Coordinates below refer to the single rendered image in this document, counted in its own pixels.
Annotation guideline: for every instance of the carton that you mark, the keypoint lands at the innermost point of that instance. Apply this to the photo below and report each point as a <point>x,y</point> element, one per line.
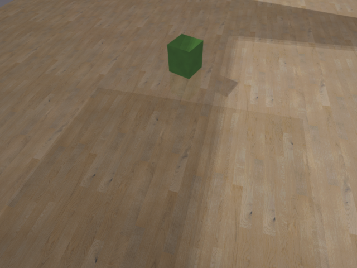
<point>185,55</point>

